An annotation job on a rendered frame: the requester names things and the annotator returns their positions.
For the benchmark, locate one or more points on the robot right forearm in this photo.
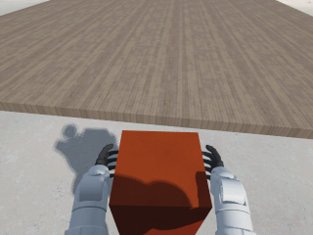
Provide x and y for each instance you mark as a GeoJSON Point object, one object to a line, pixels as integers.
{"type": "Point", "coordinates": [230, 203]}

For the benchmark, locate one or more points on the carton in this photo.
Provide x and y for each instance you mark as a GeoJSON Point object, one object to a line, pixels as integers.
{"type": "Point", "coordinates": [159, 184]}

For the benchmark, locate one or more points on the left robot hand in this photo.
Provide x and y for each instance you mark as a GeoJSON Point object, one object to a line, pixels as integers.
{"type": "Point", "coordinates": [103, 158]}

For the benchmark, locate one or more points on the right robot hand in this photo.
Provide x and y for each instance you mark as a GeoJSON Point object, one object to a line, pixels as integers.
{"type": "Point", "coordinates": [215, 160]}

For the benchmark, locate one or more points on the robot left forearm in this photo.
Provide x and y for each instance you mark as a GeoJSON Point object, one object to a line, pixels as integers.
{"type": "Point", "coordinates": [88, 214]}

